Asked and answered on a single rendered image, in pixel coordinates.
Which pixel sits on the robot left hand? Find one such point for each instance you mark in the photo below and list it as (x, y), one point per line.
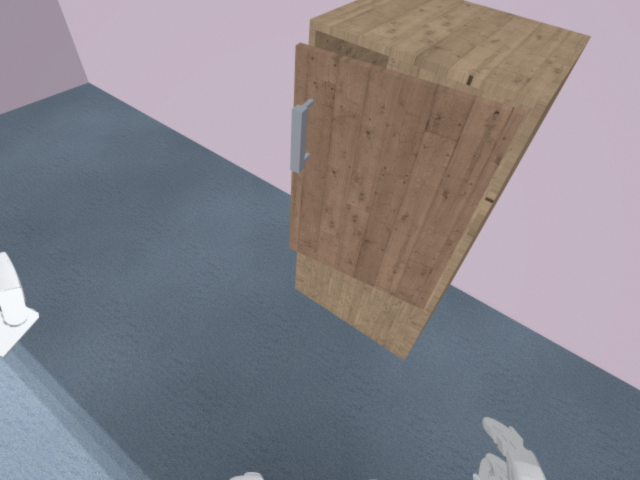
(15, 319)

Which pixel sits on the robot right hand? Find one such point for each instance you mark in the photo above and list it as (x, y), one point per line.
(521, 464)

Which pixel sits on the cupboard door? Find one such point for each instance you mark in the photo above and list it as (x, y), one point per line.
(397, 168)

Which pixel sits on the handle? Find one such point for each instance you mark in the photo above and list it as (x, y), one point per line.
(298, 136)

